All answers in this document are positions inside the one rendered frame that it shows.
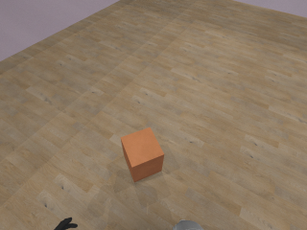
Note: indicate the left robot hand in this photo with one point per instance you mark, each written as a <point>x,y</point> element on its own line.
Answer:
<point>65,224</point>

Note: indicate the right robot thigh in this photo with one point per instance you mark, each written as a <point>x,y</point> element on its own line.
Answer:
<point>187,225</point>

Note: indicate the carton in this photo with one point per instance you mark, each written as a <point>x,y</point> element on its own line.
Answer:
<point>143,154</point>

